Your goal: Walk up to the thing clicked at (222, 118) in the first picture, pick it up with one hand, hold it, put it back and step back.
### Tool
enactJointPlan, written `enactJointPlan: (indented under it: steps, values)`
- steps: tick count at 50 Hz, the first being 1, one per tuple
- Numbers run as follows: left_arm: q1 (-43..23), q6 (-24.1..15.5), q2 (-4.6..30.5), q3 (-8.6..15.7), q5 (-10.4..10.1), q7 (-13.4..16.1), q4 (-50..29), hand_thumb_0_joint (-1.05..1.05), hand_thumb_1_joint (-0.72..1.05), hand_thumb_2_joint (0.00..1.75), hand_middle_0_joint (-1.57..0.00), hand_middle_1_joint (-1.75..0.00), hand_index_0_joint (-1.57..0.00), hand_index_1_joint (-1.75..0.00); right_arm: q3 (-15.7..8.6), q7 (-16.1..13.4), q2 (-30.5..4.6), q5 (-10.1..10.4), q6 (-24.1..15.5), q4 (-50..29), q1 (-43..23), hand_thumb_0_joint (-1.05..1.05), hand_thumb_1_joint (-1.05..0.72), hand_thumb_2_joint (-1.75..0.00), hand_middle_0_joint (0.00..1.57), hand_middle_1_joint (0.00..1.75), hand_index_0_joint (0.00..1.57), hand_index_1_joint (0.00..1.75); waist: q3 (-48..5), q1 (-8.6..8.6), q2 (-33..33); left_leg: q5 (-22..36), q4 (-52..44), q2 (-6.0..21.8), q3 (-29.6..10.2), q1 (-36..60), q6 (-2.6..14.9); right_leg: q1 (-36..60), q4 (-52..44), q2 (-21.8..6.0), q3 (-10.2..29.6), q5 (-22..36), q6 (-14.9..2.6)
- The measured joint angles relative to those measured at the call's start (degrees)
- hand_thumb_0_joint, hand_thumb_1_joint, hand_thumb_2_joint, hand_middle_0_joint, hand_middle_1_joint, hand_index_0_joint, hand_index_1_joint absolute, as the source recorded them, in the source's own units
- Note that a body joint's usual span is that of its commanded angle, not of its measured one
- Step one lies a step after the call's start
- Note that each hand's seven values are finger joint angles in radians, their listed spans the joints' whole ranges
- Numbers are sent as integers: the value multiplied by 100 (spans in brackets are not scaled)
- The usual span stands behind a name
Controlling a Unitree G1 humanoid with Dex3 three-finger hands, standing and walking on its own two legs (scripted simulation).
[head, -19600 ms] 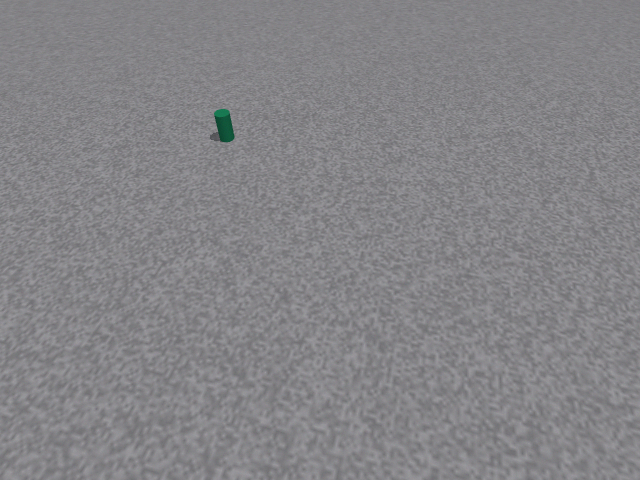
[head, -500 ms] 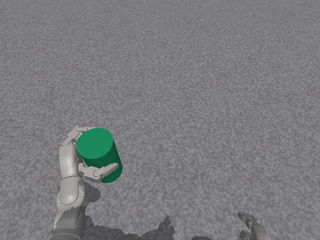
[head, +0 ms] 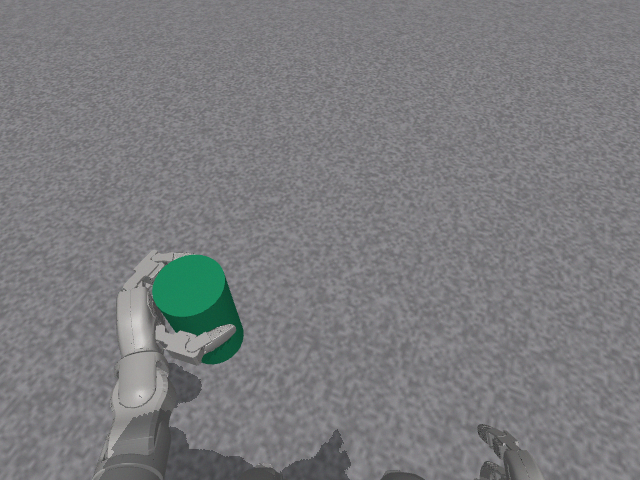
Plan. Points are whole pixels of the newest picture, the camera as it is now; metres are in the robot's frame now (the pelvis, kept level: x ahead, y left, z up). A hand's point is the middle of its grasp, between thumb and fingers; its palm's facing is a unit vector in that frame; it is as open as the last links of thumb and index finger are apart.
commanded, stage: hold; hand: left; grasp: from the side
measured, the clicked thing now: (204, 313) +0.32 +0.17 +0.01
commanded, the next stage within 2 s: crouch in 1.10 s
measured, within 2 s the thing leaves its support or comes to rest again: neither
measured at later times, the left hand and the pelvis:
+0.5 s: hand (190, 303) +0.33 +0.18 +0.04, palm faces +0.24 -0.97 -0.05, open 11.3 cm; pelvis +0.00 +0.00 +0.00, yaw +0 degrees
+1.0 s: hand (189, 301) +0.32 +0.18 +0.04, palm faces +0.24 -0.97 -0.05, open 11.3 cm; pelvis +0.00 +0.00 +0.00, yaw +0 degrees
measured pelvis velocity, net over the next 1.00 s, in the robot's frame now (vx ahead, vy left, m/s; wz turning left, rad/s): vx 0.00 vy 0.00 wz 0.00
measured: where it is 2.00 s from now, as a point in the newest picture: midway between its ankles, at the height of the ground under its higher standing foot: outside the picture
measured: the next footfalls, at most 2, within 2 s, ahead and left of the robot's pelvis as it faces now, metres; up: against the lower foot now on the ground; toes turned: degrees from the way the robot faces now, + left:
none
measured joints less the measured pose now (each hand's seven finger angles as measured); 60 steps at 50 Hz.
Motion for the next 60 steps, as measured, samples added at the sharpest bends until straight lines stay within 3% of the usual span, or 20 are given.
enactJointPlan:
  steps: [60]
  values:
    - [85,112,-22,-3,-4,-18,-145,-5,-58,96,-67,-103,-71,-106,-23,-17,0,24,-37,4,-9,1,-94,-91,20,30,20,30,-3,7,-11,24,-77,-6,4,127,16,134,-98,1,10,38,14]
